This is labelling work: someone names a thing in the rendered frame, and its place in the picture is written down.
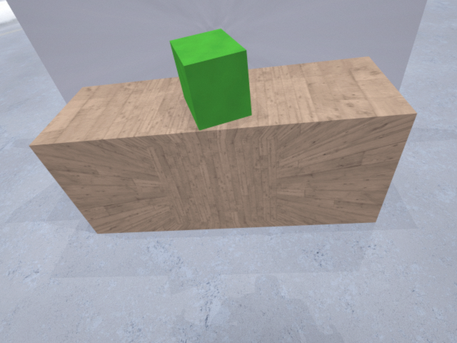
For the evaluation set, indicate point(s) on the pedestal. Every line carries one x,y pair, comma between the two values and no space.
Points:
321,147

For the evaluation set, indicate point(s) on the carton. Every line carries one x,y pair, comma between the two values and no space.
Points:
213,71

